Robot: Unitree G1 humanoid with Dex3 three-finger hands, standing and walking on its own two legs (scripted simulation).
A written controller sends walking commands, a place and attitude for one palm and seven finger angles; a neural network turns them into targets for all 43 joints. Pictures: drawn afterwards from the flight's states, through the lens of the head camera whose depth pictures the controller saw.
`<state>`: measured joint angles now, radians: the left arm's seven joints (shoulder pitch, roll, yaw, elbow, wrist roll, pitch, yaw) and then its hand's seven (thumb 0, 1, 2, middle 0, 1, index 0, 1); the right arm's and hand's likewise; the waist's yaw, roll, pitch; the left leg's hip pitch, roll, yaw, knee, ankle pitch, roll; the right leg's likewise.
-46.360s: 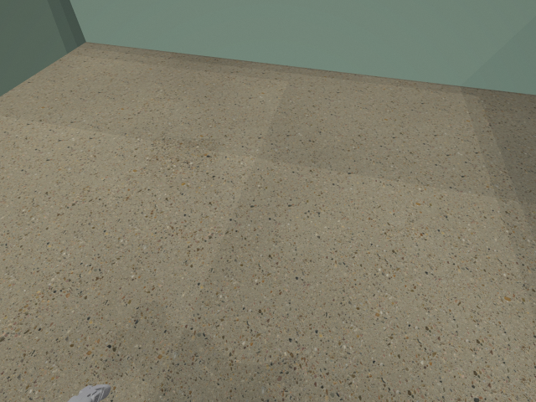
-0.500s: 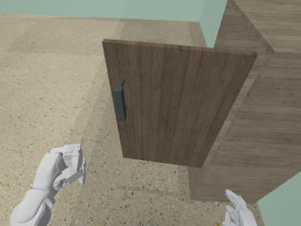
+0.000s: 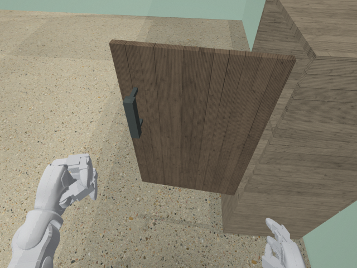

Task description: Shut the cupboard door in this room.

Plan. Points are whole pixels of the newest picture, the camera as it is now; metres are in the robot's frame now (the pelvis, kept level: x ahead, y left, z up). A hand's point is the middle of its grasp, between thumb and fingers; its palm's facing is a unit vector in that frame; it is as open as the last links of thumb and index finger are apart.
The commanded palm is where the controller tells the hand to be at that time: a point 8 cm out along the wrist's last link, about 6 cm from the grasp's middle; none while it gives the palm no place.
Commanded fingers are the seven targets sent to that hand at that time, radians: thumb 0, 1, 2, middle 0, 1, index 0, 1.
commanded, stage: bring the fist close to the handle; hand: left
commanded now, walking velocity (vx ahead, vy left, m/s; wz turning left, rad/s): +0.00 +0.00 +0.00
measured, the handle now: (135, 113) +0.46 +0.15 +0.09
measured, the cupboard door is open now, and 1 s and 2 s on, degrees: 85 85 77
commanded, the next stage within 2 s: push the door shut along its arc in 1.20 s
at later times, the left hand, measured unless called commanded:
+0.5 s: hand (116, 162) +0.31 +0.17 +0.08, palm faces -0.06 -1.00 -0.04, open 3.1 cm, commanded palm +0.30 +0.21 +0.09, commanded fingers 0.00 0.90 0.90 -1.30 -1.50 -1.30 -1.50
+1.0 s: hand (128, 141) +0.36 +0.15 +0.10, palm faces -0.05 -1.00 -0.02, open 3.1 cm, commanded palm +0.34 +0.20 +0.09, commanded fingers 0.00 0.90 0.90 -1.30 -1.50 -1.30 -1.50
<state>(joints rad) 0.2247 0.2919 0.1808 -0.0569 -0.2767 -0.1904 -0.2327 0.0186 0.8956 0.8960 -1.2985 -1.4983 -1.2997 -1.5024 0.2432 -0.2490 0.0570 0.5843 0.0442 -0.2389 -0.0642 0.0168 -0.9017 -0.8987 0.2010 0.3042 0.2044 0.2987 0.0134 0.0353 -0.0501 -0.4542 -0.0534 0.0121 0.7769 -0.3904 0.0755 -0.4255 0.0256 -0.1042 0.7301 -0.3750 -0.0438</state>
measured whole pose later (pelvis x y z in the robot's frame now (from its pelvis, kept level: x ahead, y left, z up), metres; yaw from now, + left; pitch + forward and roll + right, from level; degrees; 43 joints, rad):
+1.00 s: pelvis +0.02 +0.00 +0.00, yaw -2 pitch +7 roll -1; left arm -0.15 0.23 0.15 0.32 -0.22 -0.22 -0.15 0.02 0.90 0.90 -1.30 -1.50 -1.30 -1.50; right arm 0.28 -0.26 0.02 0.61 0.05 -0.12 -0.03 0.02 -0.90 -0.90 0.20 0.30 0.20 0.30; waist -0.02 0.03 -0.07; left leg -0.45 -0.05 0.05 0.72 -0.39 0.07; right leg -0.45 0.03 -0.06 0.70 -0.38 -0.04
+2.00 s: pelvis +0.00 +0.00 +0.00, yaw -1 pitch +8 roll -1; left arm -0.62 0.33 0.15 0.89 -0.21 -0.29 -0.31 0.03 0.97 0.97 -1.30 -1.50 -1.30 -1.50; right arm 0.33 -0.28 0.02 0.67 0.06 -0.06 -0.03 0.01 -0.90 -0.90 0.20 0.30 0.20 0.30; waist -0.08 0.03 -0.05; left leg -0.53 -0.06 0.04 0.74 -0.37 0.08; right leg -0.52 0.02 -0.08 0.73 -0.36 -0.04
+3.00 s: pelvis +0.02 +0.00 -0.02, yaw -3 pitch +19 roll -1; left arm -1.11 0.42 0.21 1.24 -0.13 -0.24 -0.45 0.02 0.90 0.90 -1.30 -1.50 -1.30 -1.50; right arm 0.39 -0.29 0.03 0.67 0.01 -0.03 -0.03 0.01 -0.90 -0.90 0.20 0.30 0.20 0.30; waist -0.22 0.04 -0.07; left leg -0.77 -0.04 0.05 0.87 -0.43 0.08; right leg -0.76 0.04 -0.07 0.84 -0.40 -0.05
